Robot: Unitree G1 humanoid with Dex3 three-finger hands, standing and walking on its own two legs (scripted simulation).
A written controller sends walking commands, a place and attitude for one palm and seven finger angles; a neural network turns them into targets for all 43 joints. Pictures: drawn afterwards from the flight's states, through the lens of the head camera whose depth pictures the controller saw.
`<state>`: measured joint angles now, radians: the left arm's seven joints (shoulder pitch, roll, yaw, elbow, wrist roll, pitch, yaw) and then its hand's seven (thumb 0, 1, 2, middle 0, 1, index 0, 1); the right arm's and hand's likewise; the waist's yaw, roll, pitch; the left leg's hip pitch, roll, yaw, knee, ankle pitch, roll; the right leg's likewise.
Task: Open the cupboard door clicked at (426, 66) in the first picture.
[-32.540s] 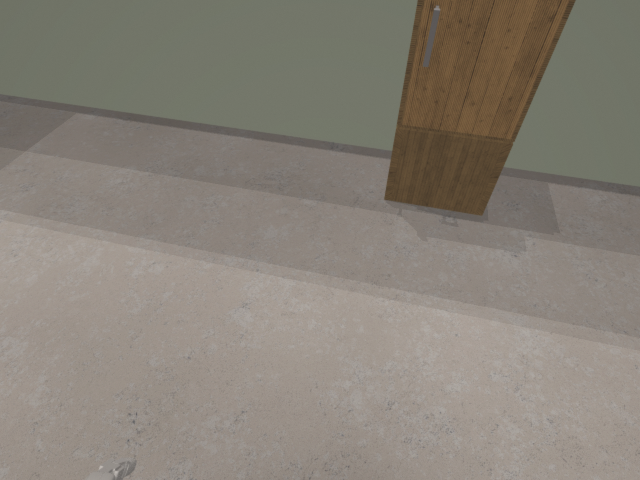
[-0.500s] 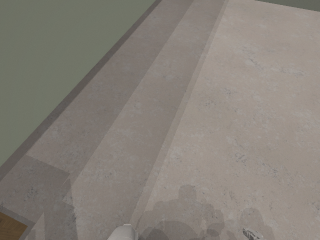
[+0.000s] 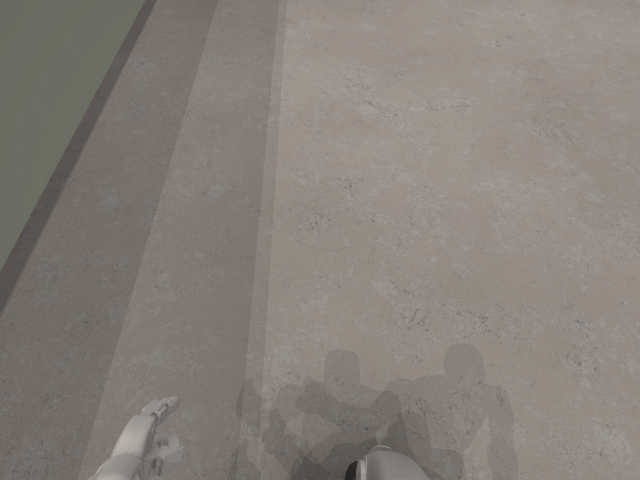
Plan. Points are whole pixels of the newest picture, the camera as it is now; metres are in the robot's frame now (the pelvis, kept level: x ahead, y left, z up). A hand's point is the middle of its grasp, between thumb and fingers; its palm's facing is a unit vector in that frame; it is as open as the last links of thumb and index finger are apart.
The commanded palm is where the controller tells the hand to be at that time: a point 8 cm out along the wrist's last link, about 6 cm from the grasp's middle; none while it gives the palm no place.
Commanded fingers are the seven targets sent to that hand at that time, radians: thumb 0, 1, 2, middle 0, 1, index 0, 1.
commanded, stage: walk to a spot facing it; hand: left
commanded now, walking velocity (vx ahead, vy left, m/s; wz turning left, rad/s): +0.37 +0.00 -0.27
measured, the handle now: out of the picture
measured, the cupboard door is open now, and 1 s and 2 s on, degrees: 43 43 43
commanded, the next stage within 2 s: turn to face it in 0.26 s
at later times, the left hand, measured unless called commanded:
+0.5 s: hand (206, 426) +0.21 +0.18 -0.17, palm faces +0.01 -0.98 -0.17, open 7.4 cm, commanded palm none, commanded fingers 0.00 0.90 0.90 -0.20 -0.30 -0.20 -0.30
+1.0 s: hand (233, 285) +0.42 +0.16 -0.12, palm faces +0.22 -0.94 -0.26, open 7.4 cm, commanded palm none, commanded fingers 0.00 0.90 0.90 -0.20 -0.30 -0.20 -0.30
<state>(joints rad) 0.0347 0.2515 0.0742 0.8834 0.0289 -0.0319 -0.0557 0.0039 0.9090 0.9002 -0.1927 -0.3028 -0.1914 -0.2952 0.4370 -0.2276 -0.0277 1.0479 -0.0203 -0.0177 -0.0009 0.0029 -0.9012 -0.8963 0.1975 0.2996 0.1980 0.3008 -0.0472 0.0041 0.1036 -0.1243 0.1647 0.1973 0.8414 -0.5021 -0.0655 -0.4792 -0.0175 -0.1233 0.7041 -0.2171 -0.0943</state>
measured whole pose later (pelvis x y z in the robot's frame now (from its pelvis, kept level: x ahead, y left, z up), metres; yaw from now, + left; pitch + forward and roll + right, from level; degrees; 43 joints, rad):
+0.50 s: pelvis +0.25 +0.01 +0.01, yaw -4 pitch +0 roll -1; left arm 0.39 0.17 0.03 1.12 0.00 -0.05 0.01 0.00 0.91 0.90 -0.20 -0.30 -0.20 -0.30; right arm 0.11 -0.17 -0.02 0.98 -0.03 -0.06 0.01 0.00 -0.90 -0.90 0.20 0.30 0.20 0.30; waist 0.01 -0.02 0.05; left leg -0.42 0.02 0.11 0.62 -0.17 0.07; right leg -0.08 0.05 -0.06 0.75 -0.50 -0.03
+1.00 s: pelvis +0.34 -0.05 +0.02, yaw +13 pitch +2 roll +1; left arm 0.13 0.19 0.05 0.90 0.02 0.01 0.02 0.00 0.91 0.90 -0.20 -0.30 -0.20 -0.30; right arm 0.25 -0.24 -0.09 0.98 -0.02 0.06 0.00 0.00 -0.90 -0.90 0.20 0.30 0.20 0.30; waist -0.04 0.01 0.04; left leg -0.51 -0.03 -0.02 1.04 -0.47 -0.04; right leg -0.28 -0.05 -0.08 0.55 -0.29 -0.01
